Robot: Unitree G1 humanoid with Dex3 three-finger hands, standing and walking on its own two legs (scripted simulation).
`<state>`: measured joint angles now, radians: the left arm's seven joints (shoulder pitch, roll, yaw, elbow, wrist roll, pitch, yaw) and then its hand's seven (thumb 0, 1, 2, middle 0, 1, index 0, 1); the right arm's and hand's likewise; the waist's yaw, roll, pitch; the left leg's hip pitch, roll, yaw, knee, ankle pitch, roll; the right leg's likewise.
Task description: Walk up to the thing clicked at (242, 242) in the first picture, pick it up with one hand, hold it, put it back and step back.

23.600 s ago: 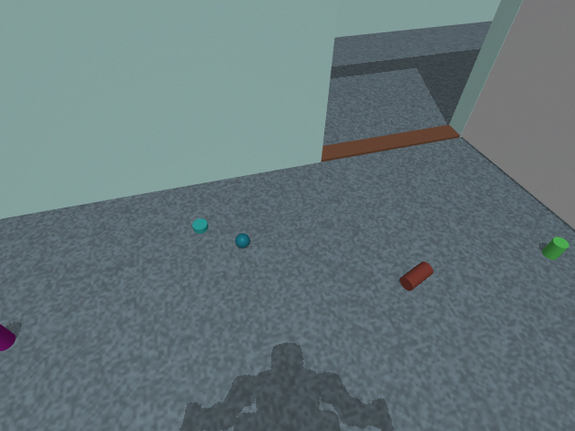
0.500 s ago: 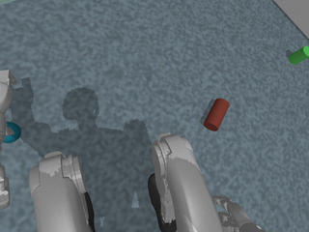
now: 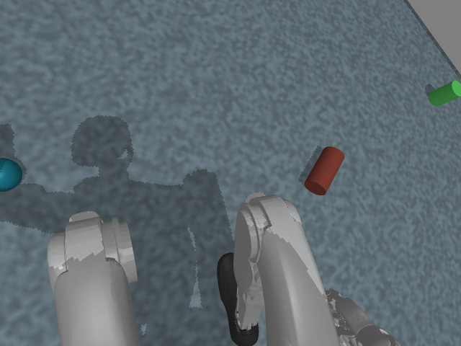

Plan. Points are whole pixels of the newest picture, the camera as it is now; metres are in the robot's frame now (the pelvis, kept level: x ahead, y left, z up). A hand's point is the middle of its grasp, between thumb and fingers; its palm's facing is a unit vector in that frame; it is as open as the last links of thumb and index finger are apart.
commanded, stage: rest palm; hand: left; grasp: from above
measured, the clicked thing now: (1, 174) +0.41 +0.36 -0.27
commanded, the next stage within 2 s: close in 1.22 s
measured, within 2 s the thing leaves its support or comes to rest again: neither
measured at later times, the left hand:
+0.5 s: hand out of the picture +0.40 +0.35 -0.23, palm faces -0.47 -0.16 -0.87, open 14.2 cm
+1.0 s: hand (7, 175) +0.40 +0.34 -0.25, palm faces -0.44 -0.14 -0.89, open 14.2 cm
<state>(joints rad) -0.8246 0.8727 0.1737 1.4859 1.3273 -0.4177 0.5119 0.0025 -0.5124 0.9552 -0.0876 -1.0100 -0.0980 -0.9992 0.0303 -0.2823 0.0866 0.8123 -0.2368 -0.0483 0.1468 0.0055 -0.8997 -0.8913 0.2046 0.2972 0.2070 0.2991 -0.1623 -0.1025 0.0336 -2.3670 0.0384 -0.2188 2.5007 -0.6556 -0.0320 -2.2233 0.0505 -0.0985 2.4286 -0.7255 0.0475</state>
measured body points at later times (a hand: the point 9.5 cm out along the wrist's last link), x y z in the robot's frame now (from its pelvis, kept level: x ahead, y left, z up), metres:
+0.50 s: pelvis +0.01 +0.00 -0.01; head +0.26 +0.10 +0.35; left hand +0.42 +0.35 -0.18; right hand +0.08 -0.26 -0.11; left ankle +0.08 +0.14 -0.27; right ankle +0.10 -0.12 -0.27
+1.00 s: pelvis +0.01 +0.00 -0.01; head +0.25 +0.12 +0.34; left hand +0.42 +0.34 -0.20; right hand +0.10 -0.26 -0.10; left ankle +0.08 +0.14 -0.27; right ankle +0.10 -0.12 -0.27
